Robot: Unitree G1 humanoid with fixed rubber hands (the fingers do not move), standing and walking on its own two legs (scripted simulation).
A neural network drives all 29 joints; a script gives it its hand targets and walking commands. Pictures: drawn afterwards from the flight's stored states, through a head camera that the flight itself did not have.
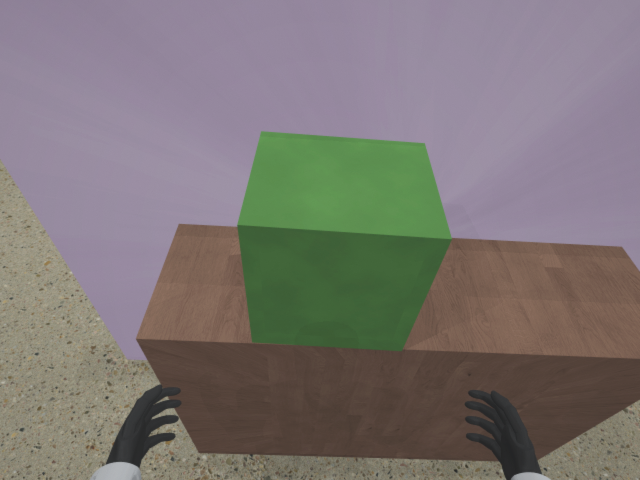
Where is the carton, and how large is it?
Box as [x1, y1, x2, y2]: [237, 131, 451, 350]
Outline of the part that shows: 261,131 237,224 252,341 401,350 451,240 424,143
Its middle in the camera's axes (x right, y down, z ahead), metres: +0.02 +0.01 +0.63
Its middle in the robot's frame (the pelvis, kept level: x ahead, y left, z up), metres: +0.47 -0.01 +0.01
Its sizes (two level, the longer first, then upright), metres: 0.256 0.209 0.278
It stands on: a pedestal, 0.66 m high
